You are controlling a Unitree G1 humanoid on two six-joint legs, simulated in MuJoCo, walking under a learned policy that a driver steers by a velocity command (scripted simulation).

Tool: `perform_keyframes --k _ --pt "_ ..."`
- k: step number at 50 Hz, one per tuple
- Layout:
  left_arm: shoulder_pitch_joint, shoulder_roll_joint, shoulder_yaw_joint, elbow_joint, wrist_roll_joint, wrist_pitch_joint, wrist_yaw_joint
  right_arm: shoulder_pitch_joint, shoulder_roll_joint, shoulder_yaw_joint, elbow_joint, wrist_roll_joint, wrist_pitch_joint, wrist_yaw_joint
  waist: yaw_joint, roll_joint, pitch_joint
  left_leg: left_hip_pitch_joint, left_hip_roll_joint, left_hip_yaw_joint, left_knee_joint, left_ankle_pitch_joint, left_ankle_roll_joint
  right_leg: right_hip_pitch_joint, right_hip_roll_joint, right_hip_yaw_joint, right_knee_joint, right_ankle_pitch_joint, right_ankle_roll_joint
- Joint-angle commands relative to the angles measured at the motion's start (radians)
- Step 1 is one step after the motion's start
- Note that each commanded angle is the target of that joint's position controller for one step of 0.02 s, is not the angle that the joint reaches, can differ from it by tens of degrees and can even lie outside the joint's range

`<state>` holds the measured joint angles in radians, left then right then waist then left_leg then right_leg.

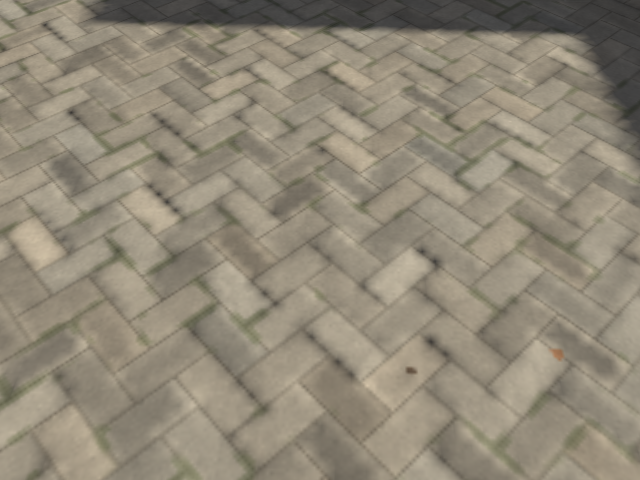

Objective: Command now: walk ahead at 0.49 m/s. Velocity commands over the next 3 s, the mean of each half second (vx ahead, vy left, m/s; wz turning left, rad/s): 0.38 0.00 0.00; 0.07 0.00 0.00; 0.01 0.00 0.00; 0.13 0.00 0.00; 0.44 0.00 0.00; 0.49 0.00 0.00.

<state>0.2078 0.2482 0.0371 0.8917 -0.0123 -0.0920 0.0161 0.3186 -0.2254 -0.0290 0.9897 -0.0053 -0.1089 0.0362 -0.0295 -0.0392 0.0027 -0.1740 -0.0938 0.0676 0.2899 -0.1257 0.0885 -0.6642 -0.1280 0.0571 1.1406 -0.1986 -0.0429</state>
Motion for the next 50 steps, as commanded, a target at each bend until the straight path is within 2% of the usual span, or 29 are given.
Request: perform_keyframes --k 1,5,8,10,11,12,13,14,15,16,17,18,19,20,21,23,24,26,29,31,33,34,35,36,37,38,39,43,50 --pt "0.035 0.047 0.014 -0.042 0.013 0.003 0.007 -0.039 -0.132 -0.021 -0.054 0.001 -0.018 -0.019 0.047 0.074 0.054 -0.103 0.281 -0.209 -0.207 0.075 0.174 -0.024 -0.042 0.002 -0.138 0.162 0.027" --pt "-0.128 0.029 0.007 -0.086 0.004 -0.009 -0.006 0.043 -0.157 -0.025 -0.037 0.017 -0.005 -0.035 -0.012 0.077 0.053 -0.014 0.263 -0.160 -0.190 0.090 0.129 0.007 0.003 -0.037 -0.430 0.310 0.035" --pt "-0.216 0.032 0.003 -0.114 -0.007 -0.011 -0.023 0.097 -0.168 -0.028 -0.015 0.025 0.006 -0.036 -0.046 0.086 0.072 0.073 0.293 -0.164 -0.159 0.061 0.123 0.014 0.025 -0.048 -0.533 0.286 0.037" --pt "-0.252 0.042 0.003 -0.136 -0.010 -0.017 -0.036 0.117 -0.169 -0.031 -0.004 0.026 0.016 -0.038 -0.049 0.091 0.083 0.147 0.327 -0.179 -0.120 0.062 0.115 0.005 0.032 -0.043 -0.583 0.223 0.018" --pt "-0.253 0.051 0.005 -0.143 -0.010 -0.022 -0.042 0.116 -0.174 -0.034 -0.002 0.026 0.021 -0.040 -0.042 0.095 0.081 0.175 0.342 -0.187 -0.097 0.075 0.109 0.018 0.038 -0.045 -0.604 0.181 0.004" --pt "-0.230 0.064 0.010 -0.143 -0.006 -0.027 -0.046 0.104 -0.177 -0.036 -0.002 0.024 0.029 -0.042 -0.022 0.103 0.074 0.193 0.343 -0.188 -0.050 0.170 0.094 0.061 0.054 -0.051 -0.633 0.146 -0.010" --pt "-0.169 0.083 0.020 -0.129 0.001 -0.032 -0.047 0.085 -0.181 -0.036 -0.005 0.021 0.037 -0.044 0.017 0.114 0.036 0.201 0.325 -0.170 0.037 0.347 0.073 0.158 0.086 -0.075 -0.663 0.139 -0.027" --pt "-0.032 0.120 0.042 -0.086 0.010 -0.037 -0.045 0.075 -0.167 -0.030 -0.009 0.016 0.044 -0.046 0.081 0.106 -0.050 0.191 0.266 -0.133 0.205 0.524 0.043 0.336 0.123 -0.103 -0.693 0.192 -0.052" --pt "0.140 0.196 0.063 -0.047 0.026 -0.042 -0.040 0.075 -0.133 -0.014 -0.034 0.002 0.042 -0.048 0.136 0.047 -0.203 0.041 0.200 -0.081 0.460 0.403 -0.004 0.628 0.000 0.005 -0.634 0.487 -0.109" --pt "0.231 0.282 0.079 -0.030 0.041 -0.029 -0.036 0.209 -0.016 0.023 -0.026 -0.010 0.023 -0.039 0.107 -0.210 -0.353 -0.367 0.031 -0.023 0.863 -0.185 -0.089 1.039 -0.271 0.363 -0.620 0.750 -0.286" --pt "0.279 0.211 0.062 -0.018 0.029 -0.019 -0.039 0.241 -0.067 0.013 0.005 0.008 0.003 -0.033 0.127 -0.195 -0.466 -0.434 0.004 -0.205 1.031 -0.513 -0.093 1.052 -0.314 0.541 -0.703 0.753 -0.329" --pt "0.183 0.163 0.045 -0.035 0.019 -0.016 -0.040 0.156 -0.147 -0.011 -0.016 0.035 -0.001 -0.034 0.105 -0.121 -0.330 -0.483 0.062 -0.219 1.069 -0.467 -0.081 0.914 -0.271 0.388 -0.714 0.741 -0.274" --pt "0.069 0.127 0.031 -0.059 0.014 -0.015 -0.039 0.074 -0.145 -0.012 -0.039 0.036 0.006 -0.041 0.073 -0.054 -0.226 -0.487 0.119 -0.172 1.020 -0.393 -0.084 0.772 -0.220 0.259 -0.738 0.746 -0.235" --pt "-0.001 0.095 0.019 -0.067 0.013 -0.015 -0.040 0.031 -0.137 -0.017 -0.045 0.024 0.019 -0.051 0.046 0.002 -0.154 -0.456 0.155 -0.147 0.952 -0.340 -0.092 0.644 -0.175 0.182 -0.779 0.726 -0.211" --pt "-0.033 0.075 0.014 -0.063 0.020 -0.017 -0.042 0.035 -0.121 -0.021 -0.047 0.015 0.036 -0.058 0.012 -0.013 -0.125 -0.380 0.185 -0.142 0.883 -0.293 -0.094 0.543 -0.140 0.128 -0.816 0.709 -0.189" --pt "-0.047 0.060 0.007 -0.040 0.042 -0.020 -0.044 0.084 -0.056 -0.012 -0.028 0.009 0.062 -0.061 -0.028 -0.036 -0.116 -0.246 0.180 -0.123 0.771 -0.223 -0.106 0.423 -0.094 0.040 -0.852 0.768 -0.191" --pt "-0.052 0.072 0.009 -0.031 0.047 -0.021 -0.040 0.083 -0.044 -0.009 -0.029 0.009 0.067 -0.065 -0.037 -0.047 -0.113 -0.222 0.173 -0.115 0.702 -0.201 -0.112 0.401 -0.084 0.011 -0.857 0.801 -0.196" --pt "-0.063 0.092 0.012 -0.020 0.045 -0.016 -0.028 0.038 -0.046 -0.008 -0.042 0.003 0.076 -0.072 -0.036 -0.060 -0.124 -0.182 0.169 -0.108 0.558 -0.148 -0.117 0.391 -0.073 -0.024 -0.857 0.796 -0.194" --pt "-0.037 0.117 0.016 0.006 0.033 0.003 -0.016 -0.025 -0.070 -0.014 -0.049 0.002 0.095 -0.076 -0.009 -0.062 -0.131 -0.133 0.162 -0.102 0.438 -0.075 -0.118 0.394 -0.082 -0.007 -0.877 0.575 -0.189" --pt "-0.032 0.109 0.013 0.020 0.029 0.016 -0.011 -0.060 -0.080 -0.020 -0.051 0.004 0.107 -0.078 0.003 -0.059 -0.095 -0.111 0.164 -0.103 0.371 -0.074 -0.108 0.370 -0.085 0.022 -0.895 0.329 -0.183" --pt "-0.039 0.089 0.007 0.030 0.014 0.026 -0.008 -0.070 -0.078 -0.024 -0.044 -0.004 0.107 -0.080 -0.009 -0.042 -0.055 -0.048 0.151 -0.082 0.229 -0.024 -0.084 0.339 -0.053 0.033 -0.879 0.077 -0.149" --pt "-0.012 0.070 0.001 0.044 0.010 0.029 -0.008 -0.076 -0.086 -0.026 -0.042 -0.014 0.106 -0.080 -0.006 -0.020 -0.034 -0.015 0.161 -0.094 0.155 0.034 -0.070 0.329 -0.023 0.035 -0.865 -0.014 -0.112" --pt "0.016 0.055 -0.004 0.053 0.017 0.030 -0.009 -0.067 -0.109 -0.030 -0.040 -0.018 0.104 -0.083 0.007 0.015 -0.029 0.026 0.206 -0.137 0.136 0.118 -0.054 0.313 0.010 0.030 -0.834 -0.088 -0.075" --pt "0.078 0.058 0.001 0.062 0.028 0.028 -0.010 -0.080 -0.164 -0.041 -0.040 -0.007 0.104 -0.087 0.065 0.111 -0.016 0.041 0.238 -0.159 0.157 0.180 -0.029 0.280 0.081 -0.013 -0.807 -0.152 -0.043" --pt "0.091 0.041 -0.001 0.069 0.027 0.037 -0.003 -0.099 -0.147 -0.044 -0.022 0.007 0.103 -0.082 0.074 0.190 -0.004 -0.047 0.215 -0.160 0.132 0.003 -0.015 0.338 0.126 -0.075 -0.800 -0.123 -0.020" --pt "0.057 0.056 0.002 0.071 0.026 0.046 0.004 -0.111 -0.098 -0.036 -0.021 0.008 0.099 -0.076 0.053 0.163 0.020 -0.105 0.194 -0.157 0.105 -0.073 -0.028 0.385 0.128 -0.087 -0.776 -0.091 -0.006" --pt "0.041 0.053 0.003 0.069 0.022 0.054 0.011 -0.123 -0.081 -0.031 -0.016 0.001 0.093 -0.075 0.053 0.150 0.018 -0.122 0.187 -0.150 0.098 -0.070 -0.044 0.409 0.121 -0.086 -0.766 -0.060 -0.006" --pt "0.039 0.051 0.005 0.086 0.023 0.065 0.013 -0.111 -0.083 -0.034 0.010 0.005 0.077 -0.075 0.041 0.106 -0.019 -0.054 0.167 -0.124 0.142 0.076 -0.056 0.435 0.105 -0.075 -0.750 0.039 -0.013" --pt "0.045 0.037 0.007 0.119 0.016 0.073 0.013 -0.107 -0.080 -0.033 0.044 0.008 0.087 -0.080 0.031 0.058 -0.022 -0.021 0.155 -0.110 0.168 0.140 -0.050 0.458 0.100 -0.077 -0.729 0.112 -0.005"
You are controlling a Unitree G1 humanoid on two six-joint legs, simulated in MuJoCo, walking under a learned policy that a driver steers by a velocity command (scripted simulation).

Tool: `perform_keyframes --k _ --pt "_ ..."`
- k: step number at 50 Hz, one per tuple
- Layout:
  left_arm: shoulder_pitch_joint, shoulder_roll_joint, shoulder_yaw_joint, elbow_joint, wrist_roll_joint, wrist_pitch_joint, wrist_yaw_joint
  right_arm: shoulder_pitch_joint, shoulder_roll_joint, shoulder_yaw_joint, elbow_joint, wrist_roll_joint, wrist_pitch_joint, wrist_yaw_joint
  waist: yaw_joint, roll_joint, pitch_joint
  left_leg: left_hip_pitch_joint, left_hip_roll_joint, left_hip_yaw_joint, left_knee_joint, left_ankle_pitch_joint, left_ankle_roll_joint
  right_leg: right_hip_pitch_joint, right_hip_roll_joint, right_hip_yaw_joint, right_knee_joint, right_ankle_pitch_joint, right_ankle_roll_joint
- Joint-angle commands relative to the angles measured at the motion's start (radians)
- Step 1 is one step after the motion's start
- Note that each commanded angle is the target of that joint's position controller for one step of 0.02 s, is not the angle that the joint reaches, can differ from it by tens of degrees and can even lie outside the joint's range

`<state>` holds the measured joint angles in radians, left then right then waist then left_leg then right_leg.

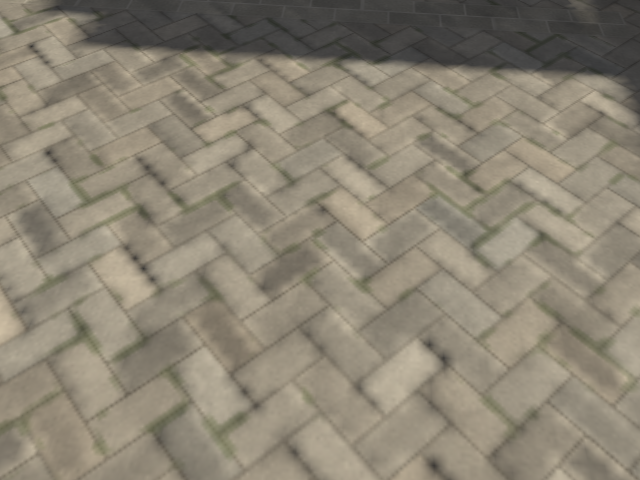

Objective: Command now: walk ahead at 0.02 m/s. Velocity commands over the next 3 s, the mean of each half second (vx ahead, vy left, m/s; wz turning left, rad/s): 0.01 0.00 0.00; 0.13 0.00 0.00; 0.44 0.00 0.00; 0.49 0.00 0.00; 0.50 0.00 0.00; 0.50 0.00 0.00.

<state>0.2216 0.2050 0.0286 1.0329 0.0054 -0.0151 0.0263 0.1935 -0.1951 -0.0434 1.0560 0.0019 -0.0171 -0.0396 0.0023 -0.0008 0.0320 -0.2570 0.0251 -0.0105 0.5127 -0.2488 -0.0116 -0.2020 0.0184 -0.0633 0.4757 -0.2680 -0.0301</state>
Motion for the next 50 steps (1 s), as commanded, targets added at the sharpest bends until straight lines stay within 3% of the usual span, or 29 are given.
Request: perform_keyframes --k 1,16,35,36,37,38,40,41,43,45,47,50 --pt "0.034 0.079 0.015 -0.017 -0.002 -0.003 0.004 0.018 -0.108 -0.019 -0.019 0.001 -0.003 -0.004 -0.001 0.015 -0.048 0.062 0.034 -0.031 -0.054 0.262 0.050 -0.003 -0.047 0.043 -0.064 0.183 -0.017" --pt "0.058 0.064 0.011 0.036 -0.002 0.002 0.012 0.014 -0.083 -0.015 0.026 -0.001 0.014 -0.007 -0.003 0.005 0.005 0.059 0.013 -0.014 -0.080 0.179 0.037 -0.017 -0.056 0.054 -0.088 0.117 -0.011" --pt "0.093 0.042 0.006 0.065 -0.003 -0.002 0.011 0.057 -0.065 -0.004 0.065 -0.001 0.012 -0.011 -0.003 -0.001 0.027 0.040 0.009 -0.009 -0.103 0.109 0.028 -0.032 -0.059 0.065 -0.124 0.041 -0.018" --pt "0.114 0.039 0.006 0.076 -0.004 -0.001 0.013 0.078 -0.055 -0.002 0.076 0.000 0.013 -0.012 -0.001 -0.009 0.003 0.047 -0.007 0.009 -0.094 0.021 0.029 -0.022 -0.054 0.063 -0.136 -0.071 -0.023" --pt "0.124 0.067 0.016 0.077 -0.012 0.003 0.016 0.083 -0.060 -0.005 0.078 0.006 0.013 -0.013 0.005 -0.031 0.015 0.015 -0.039 0.044 -0.047 -0.122 0.036 -0.029 -0.057 0.081 -0.148 -0.239 -0.043" --pt "0.131 0.103 0.028 0.071 -0.021 0.005 0.019 0.075 -0.066 -0.008 0.070 0.010 0.010 -0.014 0.013 -0.068 0.043 -0.049 -0.061 0.072 0.016 -0.247 0.044 -0.044 -0.098 0.141 -0.182 -0.414 -0.078" --pt "0.186 0.164 0.051 0.069 -0.030 -0.008 0.019 0.015 -0.043 -0.003 0.029 0.011 -0.012 -0.006 0.045 -0.170 0.095 -0.197 -0.044 0.092 0.233 -0.225 0.057 -0.030 -0.294 0.403 -0.319 -0.624 -0.184" --pt "0.189 0.174 0.058 0.063 -0.026 -0.019 0.019 -0.009 -0.046 -0.005 0.014 0.015 -0.026 0.003 0.050 -0.170 0.126 -0.257 0.002 0.053 0.339 -0.206 0.070 -0.039 -0.370 0.501 -0.364 -0.600 -0.229" --pt "0.167 0.147 0.055 0.045 -0.016 -0.045 0.014 -0.022 -0.061 -0.015 -0.004 0.028 -0.045 0.016 0.033 -0.130 0.137 -0.402 0.065 -0.014 0.482 -0.268 0.089 0.036 -0.406 0.535 -0.366 -0.479 -0.239" --pt "0.123 0.131 0.052 0.021 -0.034 -0.056 0.008 -0.023 -0.071 -0.022 -0.009 0.034 -0.063 0.024 0.013 -0.091 0.106 -0.363 0.081 -0.005 0.332 -0.226 0.095 0.066 -0.338 0.400 -0.343 -0.327 -0.176" --pt "0.105 0.156 0.057 0.013 -0.038 -0.052 0.003 0.000 -0.047 -0.022 0.004 0.032 -0.072 0.029 -0.006 -0.102 0.067 -0.167 0.028 0.075 0.168 -0.159 0.082 -0.019 -0.254 0.257 -0.303 -0.232 -0.145" --pt "0.098 0.155 0.056 0.006 -0.046 -0.041 -0.003 0.201 -0.046 -0.037 0.086 0.027 -0.063 0.032 -0.089 -0.067 0.026 0.185 -0.065 0.162 0.019 -0.012 0.058 -0.225 -0.176 0.161 -0.144 -0.257 -0.128"
Over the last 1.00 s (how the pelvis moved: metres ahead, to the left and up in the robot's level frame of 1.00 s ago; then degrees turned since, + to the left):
0.31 -0.06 -0.01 1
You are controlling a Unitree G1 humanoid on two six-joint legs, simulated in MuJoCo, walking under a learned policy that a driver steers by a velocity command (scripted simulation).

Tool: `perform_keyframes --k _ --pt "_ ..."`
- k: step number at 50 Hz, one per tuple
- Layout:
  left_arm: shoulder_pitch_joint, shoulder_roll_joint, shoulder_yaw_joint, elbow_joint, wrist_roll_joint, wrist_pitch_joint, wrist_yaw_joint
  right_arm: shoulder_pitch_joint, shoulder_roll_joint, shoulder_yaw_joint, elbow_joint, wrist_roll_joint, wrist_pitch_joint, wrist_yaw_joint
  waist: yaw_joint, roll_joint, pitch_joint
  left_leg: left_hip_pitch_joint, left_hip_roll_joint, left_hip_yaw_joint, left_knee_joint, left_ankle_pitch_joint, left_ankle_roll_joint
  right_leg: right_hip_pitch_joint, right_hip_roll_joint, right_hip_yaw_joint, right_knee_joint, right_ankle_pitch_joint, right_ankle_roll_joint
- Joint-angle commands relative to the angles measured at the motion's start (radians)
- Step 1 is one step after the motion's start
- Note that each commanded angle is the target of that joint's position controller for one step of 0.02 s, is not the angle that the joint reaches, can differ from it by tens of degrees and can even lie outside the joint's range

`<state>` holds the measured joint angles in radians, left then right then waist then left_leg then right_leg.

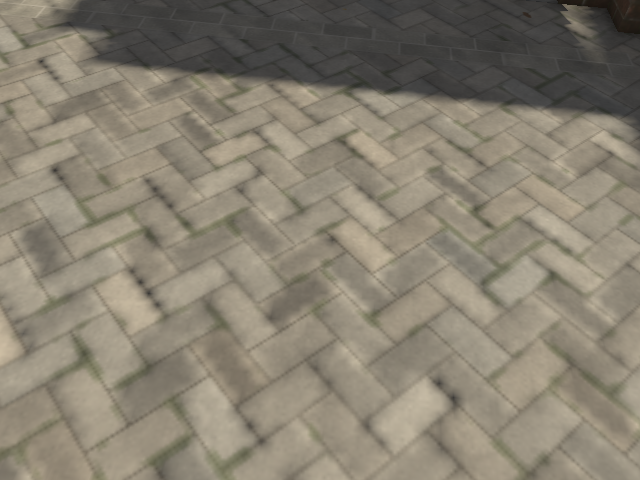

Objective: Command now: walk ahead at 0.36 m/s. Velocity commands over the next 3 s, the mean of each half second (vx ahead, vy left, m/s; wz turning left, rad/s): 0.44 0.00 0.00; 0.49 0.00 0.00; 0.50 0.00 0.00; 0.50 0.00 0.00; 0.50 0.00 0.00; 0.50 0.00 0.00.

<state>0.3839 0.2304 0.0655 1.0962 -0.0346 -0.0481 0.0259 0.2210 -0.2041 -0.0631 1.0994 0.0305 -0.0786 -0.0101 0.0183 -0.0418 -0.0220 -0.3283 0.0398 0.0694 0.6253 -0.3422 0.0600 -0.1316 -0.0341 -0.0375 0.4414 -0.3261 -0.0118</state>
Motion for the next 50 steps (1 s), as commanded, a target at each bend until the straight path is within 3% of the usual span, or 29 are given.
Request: perform_keyframes --k 1,2,3,4,5,6,7,8,10,13,16,20,22,24,25,26,27,28,29,30,31,32,33,34,36,40,44,47,50 --pt "-0.103 0.095 0.008 -0.072 -0.001 -0.013 -0.006 0.265 -0.066 -0.027 0.060 -0.004 -0.001 0.001 -0.148 0.053 0.068 0.357 -0.011 -0.033 -0.158 0.044 0.010 -0.377 -0.078 0.076 0.082 -0.095 -0.111" --pt "-0.126 0.012 -0.014 -0.097 0.025 -0.021 -0.014 0.386 -0.164 -0.044 0.064 -0.012 -0.004 -0.005 -0.169 0.321 0.008 0.447 0.231 -0.389 -0.303 -0.032 0.083 -0.510 0.004 -0.052 0.519 -0.129 -0.042" --pt "-0.125 -0.016 -0.017 -0.133 0.002 -0.041 -0.014 0.418 -0.218 -0.041 0.062 -0.032 -0.025 0.010 -0.149 0.386 -0.007 0.466 0.380 -0.813 -0.480 -0.282 0.231 -0.705 0.077 0.060 0.754 -0.225 -0.051" --pt "-0.168 0.032 -0.011 -0.151 -0.023 -0.057 -0.016 0.320 -0.175 -0.022 0.044 -0.030 -0.044 0.016 -0.106 0.237 0.087 0.403 0.397 -0.810 -0.485 -0.388 0.235 -0.813 0.000 0.125 0.879 -0.154 -0.077" --pt "-0.190 0.062 -0.008 -0.160 -0.023 -0.067 -0.022 0.234 -0.120 -0.003 0.015 -0.026 -0.054 0.023 -0.078 0.157 0.129 0.364 0.347 -0.670 -0.470 -0.320 0.188 -0.844 -0.041 0.129 0.887 -0.030 -0.097" --pt "-0.176 0.069 -0.002 -0.145 -0.008 -0.069 -0.020 0.166 -0.107 0.008 -0.009 -0.027 -0.055 0.031 -0.046 0.111 0.125 0.318 0.289 -0.532 -0.471 -0.166 0.147 -0.796 -0.073 0.115 0.839 0.067 -0.097" --pt "-0.171 0.087 0.007 -0.140 0.007 -0.068 -0.017 0.134 -0.101 0.012 -0.023 -0.028 -0.053 0.034 -0.028 0.109 0.122 0.280 0.247 -0.427 -0.478 -0.030 0.118 -0.739 -0.094 0.108 0.758 0.128 -0.090" --pt "-0.170 0.094 0.013 -0.133 0.011 -0.062 -0.021 0.148 -0.073 0.021 -0.021 -0.031 -0.047 0.032 -0.026 0.120 0.113 0.262 0.207 -0.339 -0.482 0.079 0.095 -0.684 -0.104 0.094 0.707 0.165 -0.080" --pt "-0.195 0.065 0.011 -0.136 0.014 -0.047 -0.026 0.224 -0.075 0.025 -0.005 -0.036 -0.042 0.020 -0.037 0.125 0.102 0.272 0.177 -0.249 -0.485 0.272 0.098 -0.663 -0.096 0.057 0.642 0.214 -0.055" --pt "-0.324 0.037 0.002 -0.188 0.017 -0.040 -0.030 0.263 -0.103 0.022 -0.010 -0.039 -0.033 0.000 -0.055 0.100 0.119 0.290 0.173 -0.192 -0.498 0.414 0.108 -0.695 -0.086 0.039 0.471 0.293 -0.029" --pt "-0.451 0.022 -0.010 -0.230 0.009 -0.042 -0.042 0.282 -0.116 0.020 -0.023 -0.034 -0.028 -0.010 -0.083 0.114 0.138 0.272 0.157 -0.141 -0.533 0.398 0.100 -0.624 -0.053 0.005 0.276 0.389 -0.021" --pt "-0.558 0.028 -0.019 -0.271 0.003 -0.049 -0.065 0.336 -0.116 0.012 -0.010 -0.022 -0.020 -0.012 -0.099 0.117 0.176 0.365 0.189 -0.112 -0.520 0.426 0.106 -0.611 -0.032 -0.008 0.148 0.395 -0.044" --pt "-0.582 0.038 -0.020 -0.291 0.001 -0.058 -0.079 0.331 -0.127 0.003 -0.009 -0.020 -0.012 -0.014 -0.084 0.124 0.175 0.428 0.213 -0.098 -0.476 0.520 0.100 -0.589 -0.022 -0.012 0.105 0.352 -0.070" --pt "-0.515 0.079 -0.003 -0.286 0.003 -0.064 -0.083 0.301 -0.155 -0.007 -0.022 -0.023 -0.005 -0.015 -0.028 0.161 0.104 0.472 0.223 -0.083 -0.366 0.839 0.082 -0.445 0.027 -0.041 0.091 0.283 -0.102" --pt "-0.414 0.116 0.015 -0.262 0.004 -0.065 -0.079 0.284 -0.170 -0.013 -0.027 -0.026 0.002 -0.015 0.029 0.191 0.032 0.479 0.215 -0.071 -0.245 1.030 0.070 -0.306 0.065 -0.065 0.097 0.254 -0.123" --pt "-0.225 0.163 0.041 -0.206 0.001 -0.061 -0.072 0.258 -0.167 -0.011 -0.038 -0.029 0.008 -0.013 0.120 0.195 -0.072 0.405 0.175 -0.042 -0.036 1.094 0.043 -0.059 0.082 -0.067 0.083 0.279 -0.154" --pt "-0.027 0.233 0.062 -0.162 0.015 -0.055 -0.060 0.243 -0.140 0.003 -0.067 -0.040 0.006 -0.008 0.183 0.110 -0.217 0.138 0.124 -0.025 0.281 0.788 0.014 0.296 -0.104 0.149 0.122 0.251 -0.217" --pt "0.059 0.289 0.068 -0.135 0.032 -0.052 -0.062 0.390 0.030 0.049 -0.072 -0.029 -0.020 0.013 0.085 -0.190 -0.413 -0.248 -0.090 -0.086 0.672 -0.081 -0.046 0.640 -0.374 0.697 -0.015 0.022 -0.400" --pt "0.044 0.197 0.043 -0.128 0.029 -0.049 -0.060 0.303 -0.059 0.027 -0.066 0.002 -0.054 0.019 0.124 -0.137 -0.390 -0.355 -0.077 -0.231 0.810 -0.193 -0.019 0.599 -0.348 0.806 -0.142 -0.037 -0.362" --pt "-0.072 0.152 0.029 -0.145 0.021 -0.055 -0.058 0.186 -0.119 0.010 -0.113 0.025 -0.069 0.018 0.100 -0.116 -0.205 -0.436 -0.018 -0.193 0.831 -0.131 -0.002 0.444 -0.316 0.625 -0.158 0.036 -0.308" --pt "-0.174 0.113 0.015 -0.171 0.023 -0.063 -0.060 0.119 -0.135 0.007 -0.134 0.022 -0.073 0.007 0.060 0.005 -0.122 -0.389 0.040 -0.170 0.780 -0.031 0.005 0.254 -0.284 0.484 -0.185 0.161 -0.276" --pt "-0.228 0.077 0.004 -0.174 0.034 -0.070 -0.067 0.093 -0.136 -0.006 -0.136 0.006 -0.065 -0.003 0.020 0.051 -0.060 -0.331 0.073 -0.152 0.719 0.021 0.004 0.098 -0.247 0.381 -0.211 0.256 -0.254" --pt "-0.242 0.055 -0.004 -0.165 0.045 -0.076 -0.071 0.127 -0.114 -0.010 -0.135 -0.003 -0.048 -0.007 -0.023 0.028 -0.047 -0.257 0.104 -0.162 0.675 0.052 0.008 0.005 -0.214 0.313 -0.239 0.275 -0.241" --pt "-0.234 0.050 -0.007 -0.153 0.044 -0.076 -0.073 0.152 -0.085 -0.010 -0.132 -0.004 -0.032 -0.010 -0.041 0.006 -0.032 -0.225 0.113 -0.159 0.640 0.058 0.009 -0.046 -0.197 0.280 -0.267 0.265 -0.241" --pt "-0.203 0.079 -0.004 -0.133 0.039 -0.076 -0.063 0.132 -0.067 -0.010 -0.149 -0.005 -0.013 -0.014 -0.056 -0.012 0.021 -0.240 0.130 -0.143 0.556 0.068 -0.003 -0.119 -0.186 0.223 -0.316 0.266 -0.249" --pt "-0.124 0.131 0.006 -0.117 0.038 -0.069 -0.031 -0.043 -0.093 -0.015 -0.214 -0.025 -0.009 -0.011 -0.024 0.005 0.068 -0.372 0.141 -0.123 0.317 0.283 -0.044 -0.082 -0.176 0.167 -0.349 0.305 -0.240" --pt "-0.048 0.148 0.008 -0.106 0.024 -0.061 -0.023 -0.197 -0.074 -0.003 -0.252 -0.018 -0.016 0.006 0.026 -0.001 0.082 -0.317 0.084 -0.070 0.054 0.448 -0.048 -0.039 -0.139 0.089 -0.342 0.325 -0.195" --pt "0.015 0.155 0.012 -0.082 0.016 -0.052 -0.022 -0.287 -0.078 0.004 -0.282 -0.008 -0.019 0.023 0.058 -0.007 0.104 -0.330 0.064 -0.063 -0.038 0.430 -0.043 0.063 -0.173 0.091 -0.306 0.307 -0.191" --pt "0.031 0.168 0.022 -0.069 0.014 -0.035 -0.018 -0.315 -0.102 0.002 -0.309 -0.005 -0.028 0.042 0.045 -0.022 0.107 -0.327 0.050 -0.068 -0.097 0.330 -0.009 0.171 -0.228 0.109 -0.241 0.358 -0.173"
Over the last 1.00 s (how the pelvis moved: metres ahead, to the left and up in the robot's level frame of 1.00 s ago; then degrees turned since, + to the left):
0.05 0.04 0.00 0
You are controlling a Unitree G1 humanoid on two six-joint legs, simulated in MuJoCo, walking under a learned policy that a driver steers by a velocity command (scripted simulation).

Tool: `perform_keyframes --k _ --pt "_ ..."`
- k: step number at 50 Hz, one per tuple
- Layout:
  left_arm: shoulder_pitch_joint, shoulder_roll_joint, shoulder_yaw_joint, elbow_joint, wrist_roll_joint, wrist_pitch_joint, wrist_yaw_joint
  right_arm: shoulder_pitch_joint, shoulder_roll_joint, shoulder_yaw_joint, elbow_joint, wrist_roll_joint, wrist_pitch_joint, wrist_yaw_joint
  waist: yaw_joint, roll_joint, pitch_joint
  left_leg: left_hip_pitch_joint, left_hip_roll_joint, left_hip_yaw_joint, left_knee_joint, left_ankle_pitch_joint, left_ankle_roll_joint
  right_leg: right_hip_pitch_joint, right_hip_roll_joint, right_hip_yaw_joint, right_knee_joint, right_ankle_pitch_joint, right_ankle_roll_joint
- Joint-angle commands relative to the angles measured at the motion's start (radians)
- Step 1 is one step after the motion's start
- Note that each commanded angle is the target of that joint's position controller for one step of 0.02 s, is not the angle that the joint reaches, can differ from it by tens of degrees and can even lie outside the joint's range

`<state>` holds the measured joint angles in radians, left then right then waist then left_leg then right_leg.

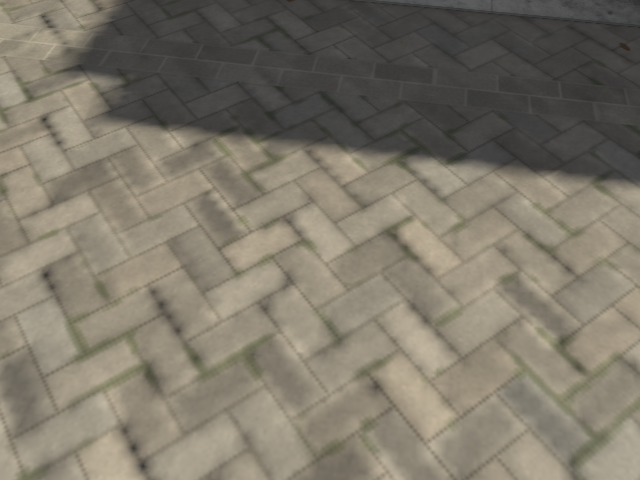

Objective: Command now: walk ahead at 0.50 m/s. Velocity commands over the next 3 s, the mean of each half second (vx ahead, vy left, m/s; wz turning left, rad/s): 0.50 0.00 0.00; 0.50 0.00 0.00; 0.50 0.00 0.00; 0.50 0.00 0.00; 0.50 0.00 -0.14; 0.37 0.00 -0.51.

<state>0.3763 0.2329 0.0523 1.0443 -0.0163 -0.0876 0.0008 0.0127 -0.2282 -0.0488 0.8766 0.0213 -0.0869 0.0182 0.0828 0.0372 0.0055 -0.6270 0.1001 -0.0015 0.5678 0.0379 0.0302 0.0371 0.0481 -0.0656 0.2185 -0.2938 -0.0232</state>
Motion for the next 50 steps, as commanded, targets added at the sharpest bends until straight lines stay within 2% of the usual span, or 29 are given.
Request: perform_keyframes --k 1,2,3,4,5,6,7,8,9,10,12,15,17,21,27,29,30,31,32,33,34,35,36,37,38,40,42,45,50 --pt "0.028 0.174 0.039 -0.018 -0.004 0.009 0.009 -0.078 -0.094 -0.018 -0.084 0.005 -0.023 0.017 -0.042 -0.112 0.063 0.021 -0.024 0.012 -0.053 -0.088 0.035 0.021 -0.318 0.137 0.017 0.394 -0.151" --pt "0.004 0.182 0.041 -0.024 -0.004 0.014 0.009 -0.012 -0.118 -0.030 -0.069 0.004 -0.026 0.018 -0.085 -0.125 0.023 0.124 -0.054 0.037 -0.067 -0.114 0.052 0.025 -0.308 0.120 0.093 0.550 -0.136" --pt "-0.015 0.167 0.035 -0.031 -0.002 0.020 0.009 0.136 -0.156 -0.053 -0.024 0.000 -0.027 0.014 -0.158 -0.116 -0.062 0.316 -0.090 0.065 -0.080 -0.111 0.078 -0.005 -0.261 0.081 0.262 0.693 -0.112" --pt "-0.018 0.131 0.019 -0.052 0.010 0.021 0.009 0.334 -0.228 -0.079 0.026 -0.010 -0.027 0.006 -0.228 -0.053 -0.206 0.621 0.017 -0.054 -0.044 -0.091 0.133 -0.175 -0.204 0.033 0.541 0.576 -0.077" --pt "0.098 0.006 -0.017 -0.066 0.016 0.000 -0.001 0.450 -0.332 -0.102 0.053 -0.024 -0.021 0.005 -0.186 0.203 -0.353 1.013 0.270 -0.527 -0.124 -0.232 0.299 -0.596 -0.022 0.008 0.948 0.082 -0.001" --pt "0.077 0.052 -0.010 -0.052 -0.004 -0.028 -0.008 0.458 -0.248 -0.076 0.053 -0.020 -0.020 0.008 -0.200 0.208 -0.416 1.050 0.307 -0.753 -0.265 -0.331 0.318 -0.734 -0.006 0.166 1.099 -0.266 -0.013" --pt "-0.021 0.134 0.012 -0.079 -0.030 -0.043 -0.011 0.361 -0.190 -0.058 0.037 -0.012 -0.023 0.008 -0.186 0.150 -0.259 0.929 0.270 -0.600 -0.268 -0.336 0.257 -0.826 -0.069 0.174 1.152 -0.215 -0.035" --pt "-0.089 0.142 0.013 -0.097 -0.032 -0.047 -0.005 0.267 -0.152 -0.045 0.012 -0.013 -0.024 0.007 -0.159 0.073 -0.167 0.772 0.232 -0.454 -0.285 -0.258 0.222 -0.811 -0.126 0.145 1.119 -0.117 -0.044" --pt "-0.119 0.134 0.020 -0.099 -0.018 -0.040 0.003 0.202 -0.119 -0.034 0.003 -0.021 -0.025 0.010 -0.127 0.021 -0.097 0.622 0.192 -0.351 -0.319 -0.177 0.204 -0.763 -0.163 0.130 1.049 -0.045 -0.042" --pt "-0.105 0.120 0.026 -0.095 -0.008 -0.025 0.009 0.174 -0.094 -0.026 0.004 -0.030 -0.028 0.014 -0.090 0.035 -0.067 0.525 0.154 -0.277 -0.352 -0.134 0.185 -0.695 -0.194 0.138 0.990 0.002 -0.043" --pt "-0.070 0.075 0.024 -0.086 -0.005 0.001 0.011 0.194 -0.092 -0.025 0.023 -0.031 -0.032 0.015 -0.064 0.048 -0.048 0.448 0.129 -0.211 -0.401 -0.091 0.192 -0.635 -0.204 0.127 0.931 0.038 -0.036" --pt "-0.151 0.079 0.029 -0.118 0.006 0.013 0.014 0.251 -0.139 -0.036 0.047 -0.029 -0.034 -0.003 -0.068 0.019 -0.003 0.457 0.129 -0.157 -0.439 -0.011 0.206 -0.723 -0.211 0.122 0.799 0.153 -0.011" --pt "-0.222 0.075 0.030 -0.142 0.011 0.011 0.010 0.285 -0.140 -0.034 0.058 -0.026 -0.027 -0.015 -0.083 0.015 0.012 0.486 0.120 -0.125 -0.448 0.009 0.194 -0.765 -0.206 0.118 0.684 0.256 0.003" --pt "-0.357 0.054 0.020 -0.179 0.005 0.003 -0.004 0.344 -0.149 -0.034 0.077 -0.016 -0.021 -0.026 -0.123 0.023 0.045 0.510 0.092 -0.059 -0.463 -0.021 0.165 -0.728 -0.167 0.078 0.463 0.408 0.006" --pt "-0.490 0.063 0.009 -0.237 -0.006 -0.011 -0.036 0.424 -0.162 -0.045 0.124 -0.006 0.003 -0.033 -0.152 0.027 0.093 0.691 0.161 -0.060 -0.387 0.024 0.156 -0.756 -0.137 0.067 0.320 0.314 -0.027" --pt "-0.453 0.088 0.017 -0.236 -0.007 -0.017 -0.044 0.405 -0.175 -0.052 0.124 -0.004 0.012 -0.037 -0.118 0.046 0.066 0.724 0.175 -0.057 -0.327 0.157 0.138 -0.671 -0.113 0.049 0.294 0.240 -0.052" --pt "-0.388 0.112 0.029 -0.221 -0.006 -0.020 -0.043 0.382 -0.185 -0.055 0.119 -0.003 0.016 -0.037 -0.078 0.063 0.023 0.721 0.165 -0.043 -0.254 0.326 0.126 -0.558 -0.079 0.021 0.287 0.216 -0.069" --pt "-0.247 0.148 0.051 -0.177 -0.002 -0.020 -0.040 0.359 -0.175 -0.050 0.114 -0.003 0.021 -0.037 -0.005 0.057 -0.058 0.685 0.120 -0.005 -0.094 0.463 0.102 -0.363 -0.043 -0.009 0.270 0.229 -0.094" --pt "-0.053 0.212 0.076 -0.126 0.006 -0.019 -0.032 0.354 -0.146 -0.036 0.096 -0.012 0.022 -0.036 0.065 0.010 -0.193 0.515 0.065 0.034 0.163 0.345 0.068 -0.053 -0.129 0.090 0.313 0.256 -0.145" --pt "0.085 0.311 0.101 -0.097 0.018 -0.013 -0.026 0.471 -0.035 -0.003 0.083 -0.020 0.002 -0.025 0.035 -0.225 -0.352 0.095 -0.105 0.062 0.581 -0.119 -0.011 0.355 -0.394 0.548 0.258 0.111 -0.309" --pt "0.087 0.245 0.075 -0.095 0.010 -0.010 -0.027 0.449 -0.052 -0.002 0.093 -0.007 -0.026 -0.017 0.039 -0.276 -0.416 -0.053 -0.154 -0.092 0.749 -0.604 -0.005 0.397 -0.450 0.812 0.096 0.029 -0.334" --pt "-0.003 0.189 0.057 -0.108 0.002 -0.012 -0.025 0.354 -0.134 -0.025 0.065 0.021 -0.043 -0.013 0.031 -0.226 -0.268 -0.151 -0.087 -0.113 0.814 -0.565 0.017 0.283 -0.413 0.672 0.085 -0.008 -0.276" --pt "-0.095 0.150 0.044 -0.134 0.004 -0.012 -0.024 0.281 -0.146 -0.027 0.045 0.027 -0.048 -0.017 0.005 -0.153 -0.168 -0.149 -0.028 -0.079 0.782 -0.470 0.029 0.123 -0.377 0.528 0.066 0.045 -0.240" --pt "-0.163 0.116 0.033 -0.143 0.013 -0.014 -0.028 0.246 -0.141 -0.033 0.040 0.014 -0.043 -0.025 -0.029 -0.092 -0.092 -0.104 0.012 -0.061 0.712 -0.393 0.028 -0.037 -0.340 0.428 0.029 0.115 -0.221" --pt "-0.197 0.089 0.024 -0.144 0.024 -0.020 -0.031 0.261 -0.129 -0.040 0.044 0.003 -0.028 -0.032 -0.068 -0.104 -0.060 -0.033 0.044 -0.069 0.651 -0.345 0.030 -0.143 -0.304 0.356 -0.004 0.157 -0.202" --pt "-0.188 0.089 0.024 -0.128 0.025 -0.024 -0.033 0.302 -0.081 -0.037 0.053 -0.001 -0.001 -0.035 -0.099 -0.123 -0.039 0.036 0.060 -0.062 0.589 -0.312 0.023 -0.236 -0.278 0.288 -0.058 0.189 -0.208" --pt "-0.153 0.125 0.031 -0.112 0.023 -0.028 -0.021 0.262 -0.081 -0.039 0.035 -0.007 0.009 -0.039 -0.103 -0.106 -0.007 -0.007 0.067 -0.054 0.511 -0.243 0.004 -0.252 -0.275 0.242 -0.092 0.249 -0.221" --pt "-0.102 0.143 0.033 -0.096 0.019 -0.022 -0.002 0.153 -0.082 -0.041 -0.002 -0.017 0.008 -0.036 -0.080 -0.087 0.017 -0.084 0.065 -0.048 0.332 -0.080 -0.020 -0.205 -0.264 0.191 -0.106 0.316 -0.207" --pt "-0.020 0.153 0.033 -0.071 0.005 -0.013 0.007 -0.016 -0.057 -0.024 -0.046 -0.006 0.000 -0.015 -0.025 -0.092 0.055 -0.036 0.012 0.003 0.068 0.081 -0.021 -0.153 -0.238 0.116 -0.110 0.295 -0.173"
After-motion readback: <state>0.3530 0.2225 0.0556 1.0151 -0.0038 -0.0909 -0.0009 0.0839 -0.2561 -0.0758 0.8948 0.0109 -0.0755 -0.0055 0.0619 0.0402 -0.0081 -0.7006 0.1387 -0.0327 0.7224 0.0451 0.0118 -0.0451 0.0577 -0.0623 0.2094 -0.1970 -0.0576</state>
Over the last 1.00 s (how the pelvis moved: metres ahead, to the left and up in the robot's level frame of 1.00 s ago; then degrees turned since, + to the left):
0.52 0.01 0.00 0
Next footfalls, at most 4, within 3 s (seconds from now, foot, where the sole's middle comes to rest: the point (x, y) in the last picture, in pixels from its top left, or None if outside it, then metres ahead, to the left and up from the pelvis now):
0.08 left None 0.23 0.13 -0.77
0.64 right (408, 452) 0.55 -0.11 -0.77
1.18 left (308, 316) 0.86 0.13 -0.77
1.74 right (406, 225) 1.18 -0.11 -0.77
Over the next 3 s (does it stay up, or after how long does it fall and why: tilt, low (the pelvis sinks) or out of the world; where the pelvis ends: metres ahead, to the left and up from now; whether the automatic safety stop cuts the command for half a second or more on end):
stays up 1.65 -0.05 -0.01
